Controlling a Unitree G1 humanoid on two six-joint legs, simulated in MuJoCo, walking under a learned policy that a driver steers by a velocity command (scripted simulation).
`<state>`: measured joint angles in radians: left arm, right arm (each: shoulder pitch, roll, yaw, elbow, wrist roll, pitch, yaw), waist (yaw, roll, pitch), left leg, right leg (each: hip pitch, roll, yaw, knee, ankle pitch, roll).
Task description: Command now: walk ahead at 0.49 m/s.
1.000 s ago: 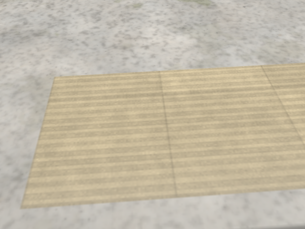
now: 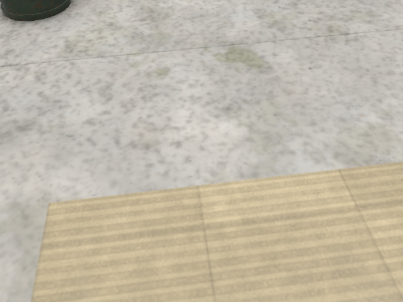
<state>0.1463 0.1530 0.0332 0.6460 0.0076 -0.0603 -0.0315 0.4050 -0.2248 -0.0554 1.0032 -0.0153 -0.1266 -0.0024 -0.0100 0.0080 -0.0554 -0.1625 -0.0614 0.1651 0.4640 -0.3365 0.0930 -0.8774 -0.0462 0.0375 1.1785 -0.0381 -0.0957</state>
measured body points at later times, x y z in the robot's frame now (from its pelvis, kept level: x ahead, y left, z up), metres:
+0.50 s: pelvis +0.29 -0.03 +0.01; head +0.30 -0.04 +0.46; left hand +0.29 +0.23 -0.11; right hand +0.47 -0.26 -0.09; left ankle +0.43 +0.13 -0.67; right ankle +0.21 -0.10 -0.73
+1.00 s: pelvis +0.58 +0.03 +0.02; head +0.59 +0.05 +0.47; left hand +0.73 +0.28 -0.09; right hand +0.60 -0.23 -0.11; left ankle +0.55 +0.09 -0.73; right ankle +0.73 -0.12 -0.67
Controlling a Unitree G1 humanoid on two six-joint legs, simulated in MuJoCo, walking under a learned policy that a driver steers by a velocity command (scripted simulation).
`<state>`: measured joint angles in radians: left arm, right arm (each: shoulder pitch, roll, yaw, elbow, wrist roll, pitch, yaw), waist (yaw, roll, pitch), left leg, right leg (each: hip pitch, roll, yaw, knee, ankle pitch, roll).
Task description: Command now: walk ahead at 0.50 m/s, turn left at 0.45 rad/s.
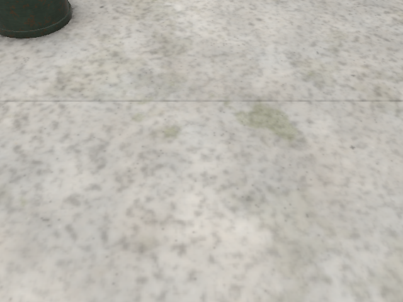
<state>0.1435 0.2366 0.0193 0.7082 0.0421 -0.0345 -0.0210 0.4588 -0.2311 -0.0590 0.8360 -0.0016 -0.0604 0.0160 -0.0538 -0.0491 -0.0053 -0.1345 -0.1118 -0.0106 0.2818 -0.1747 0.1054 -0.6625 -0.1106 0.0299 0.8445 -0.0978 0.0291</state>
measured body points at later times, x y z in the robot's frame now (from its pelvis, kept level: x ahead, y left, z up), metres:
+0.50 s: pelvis +0.27 -0.03 +0.00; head +0.29 -0.03 +0.45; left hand +0.22 +0.25 -0.12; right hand +0.48 -0.24 -0.11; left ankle +0.30 +0.12 -0.67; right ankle +0.25 -0.13 -0.75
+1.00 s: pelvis +0.50 +0.13 +0.00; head +0.51 +0.15 +0.45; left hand +0.48 +0.41 -0.13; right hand +0.65 -0.09 -0.12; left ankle +0.46 +0.16 -0.75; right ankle +0.65 +0.02 -0.67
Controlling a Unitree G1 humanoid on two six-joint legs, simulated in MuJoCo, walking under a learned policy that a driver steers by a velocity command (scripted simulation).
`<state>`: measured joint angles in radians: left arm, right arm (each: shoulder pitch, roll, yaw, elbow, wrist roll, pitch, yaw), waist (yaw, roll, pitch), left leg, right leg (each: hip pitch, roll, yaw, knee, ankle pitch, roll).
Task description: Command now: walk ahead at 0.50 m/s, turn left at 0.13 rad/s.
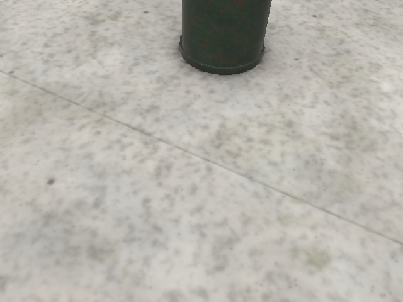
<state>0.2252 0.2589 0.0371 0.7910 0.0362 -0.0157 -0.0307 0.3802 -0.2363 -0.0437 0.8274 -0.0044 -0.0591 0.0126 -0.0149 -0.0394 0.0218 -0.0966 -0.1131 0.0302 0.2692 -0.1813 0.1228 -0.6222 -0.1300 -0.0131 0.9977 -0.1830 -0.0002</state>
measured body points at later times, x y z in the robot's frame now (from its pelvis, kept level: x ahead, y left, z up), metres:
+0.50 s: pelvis +0.29 -0.05 +0.00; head +0.31 -0.06 +0.45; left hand +0.34 +0.22 -0.13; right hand +0.36 -0.31 -0.14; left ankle +0.28 +0.09 -0.67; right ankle +0.31 -0.12 -0.75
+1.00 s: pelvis +0.57 +0.01 +0.00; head +0.59 +0.03 +0.45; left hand +0.61 +0.27 -0.15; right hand +0.64 -0.25 -0.12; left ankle +0.60 +0.08 -0.75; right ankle +0.52 -0.13 -0.66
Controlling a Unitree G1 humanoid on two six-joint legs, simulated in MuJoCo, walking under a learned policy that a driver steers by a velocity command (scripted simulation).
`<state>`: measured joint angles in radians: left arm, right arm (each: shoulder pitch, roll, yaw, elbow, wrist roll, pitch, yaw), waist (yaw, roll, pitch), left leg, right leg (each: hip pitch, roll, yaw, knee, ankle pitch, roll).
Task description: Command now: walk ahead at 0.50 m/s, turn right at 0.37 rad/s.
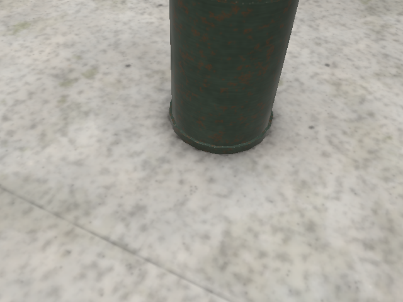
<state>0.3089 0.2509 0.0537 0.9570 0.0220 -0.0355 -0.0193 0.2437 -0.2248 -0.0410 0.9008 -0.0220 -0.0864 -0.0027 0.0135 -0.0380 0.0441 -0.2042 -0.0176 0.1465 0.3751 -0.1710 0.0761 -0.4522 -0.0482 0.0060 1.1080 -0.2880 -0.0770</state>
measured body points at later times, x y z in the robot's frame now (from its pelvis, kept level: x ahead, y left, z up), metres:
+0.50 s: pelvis +0.22 -0.04 -0.01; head +0.26 -0.06 +0.44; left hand +0.35 +0.18 -0.15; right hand +0.21 -0.28 -0.16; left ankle +0.17 +0.10 -0.67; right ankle +0.29 -0.11 -0.74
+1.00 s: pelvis +0.27 -0.01 +0.00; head +0.27 -0.01 +0.45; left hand +0.33 +0.21 -0.16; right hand +0.23 -0.23 -0.16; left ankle +0.29 +0.10 -0.74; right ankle +0.29 -0.11 -0.74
